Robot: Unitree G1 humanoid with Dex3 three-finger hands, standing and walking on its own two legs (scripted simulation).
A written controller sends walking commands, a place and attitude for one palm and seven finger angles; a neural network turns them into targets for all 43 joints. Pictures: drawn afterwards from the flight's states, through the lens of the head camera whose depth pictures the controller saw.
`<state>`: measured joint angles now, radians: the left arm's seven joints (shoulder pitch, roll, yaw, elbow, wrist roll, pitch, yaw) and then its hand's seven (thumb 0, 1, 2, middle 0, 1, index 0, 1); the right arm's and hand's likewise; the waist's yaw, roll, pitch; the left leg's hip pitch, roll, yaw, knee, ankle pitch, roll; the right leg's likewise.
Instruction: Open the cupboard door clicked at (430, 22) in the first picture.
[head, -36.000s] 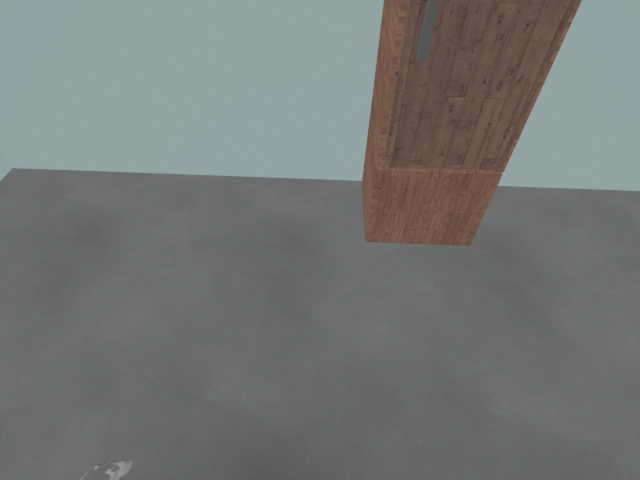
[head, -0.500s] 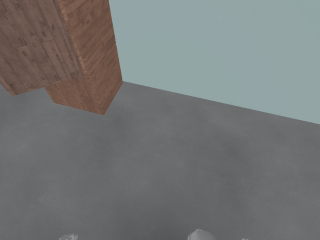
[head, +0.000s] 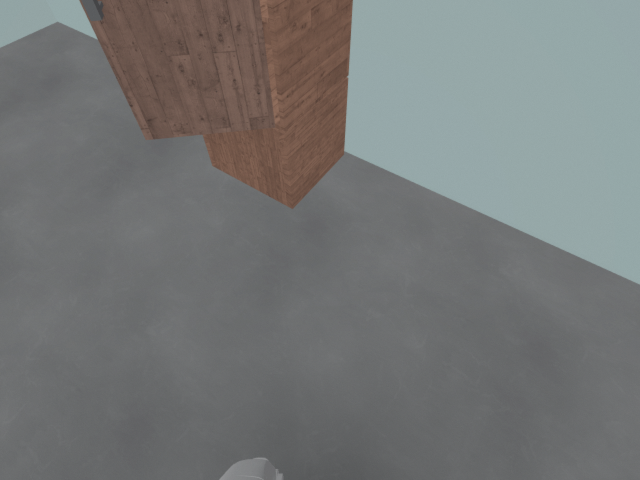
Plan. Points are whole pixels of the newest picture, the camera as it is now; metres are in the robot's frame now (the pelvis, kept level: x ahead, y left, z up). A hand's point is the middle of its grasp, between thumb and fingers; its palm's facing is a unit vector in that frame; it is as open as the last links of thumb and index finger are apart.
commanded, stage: turn to face it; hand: left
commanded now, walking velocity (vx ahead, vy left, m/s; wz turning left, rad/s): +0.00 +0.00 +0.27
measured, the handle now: out of the picture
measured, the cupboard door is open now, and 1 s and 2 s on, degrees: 43 43 43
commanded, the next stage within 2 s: take the last steps up to it in 0.16 s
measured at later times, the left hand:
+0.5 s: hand out of the picture +0.05 +0.20 -0.16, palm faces +0.18 -0.95 -0.25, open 7.3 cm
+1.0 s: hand out of the picture +0.02 +0.26 -0.19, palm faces +0.35 -0.92 -0.18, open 7.4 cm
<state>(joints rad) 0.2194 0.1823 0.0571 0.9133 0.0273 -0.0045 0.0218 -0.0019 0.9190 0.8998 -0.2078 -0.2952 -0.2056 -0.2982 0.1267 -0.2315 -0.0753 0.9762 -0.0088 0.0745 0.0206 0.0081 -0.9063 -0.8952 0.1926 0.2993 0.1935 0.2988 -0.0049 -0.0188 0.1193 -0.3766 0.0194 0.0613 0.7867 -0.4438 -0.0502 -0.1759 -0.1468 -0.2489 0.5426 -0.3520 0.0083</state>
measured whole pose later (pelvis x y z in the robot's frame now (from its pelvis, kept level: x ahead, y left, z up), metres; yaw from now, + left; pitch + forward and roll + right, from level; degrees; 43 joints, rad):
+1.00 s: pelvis +0.14 +0.12 -0.02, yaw +15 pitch +0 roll +1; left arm 0.39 0.14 0.06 1.15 0.02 0.00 0.01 0.00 0.91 0.90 -0.21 -0.29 -0.20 -0.30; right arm 0.13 -0.17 -0.05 1.00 -0.02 -0.04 0.01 0.00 -0.91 -0.89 0.19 0.30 0.20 0.30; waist 0.03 -0.03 0.10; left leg -0.39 0.01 0.15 0.66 -0.26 0.06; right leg -0.25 -0.17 -0.07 1.08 -0.52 0.02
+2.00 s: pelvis +0.48 +0.25 +0.00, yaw +12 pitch +0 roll +0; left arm 0.28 0.15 0.04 1.13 0.01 0.01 0.03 0.00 0.92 0.90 -0.20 -0.29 -0.20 -0.30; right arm 0.15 -0.15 -0.01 1.03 -0.02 -0.04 -0.04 0.00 -0.91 -0.89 0.19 0.30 0.20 0.30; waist 0.02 -0.04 0.07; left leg -0.29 0.00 0.14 0.51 -0.22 0.06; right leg -0.31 -0.07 -0.06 0.93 -0.49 0.02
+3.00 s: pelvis +0.48 +0.19 +0.00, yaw +11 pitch -2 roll +0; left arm 0.30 0.14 -0.01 1.11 0.01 -0.02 0.04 0.00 0.92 0.90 -0.20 -0.29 -0.20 -0.30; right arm 0.27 -0.17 0.00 1.06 -0.01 -0.02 -0.03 0.01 -0.92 -0.89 0.19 0.30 0.20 0.30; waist -0.01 0.04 0.04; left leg -0.20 0.01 0.06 0.51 -0.28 0.03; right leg -0.19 0.00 -0.05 0.49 -0.27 -0.01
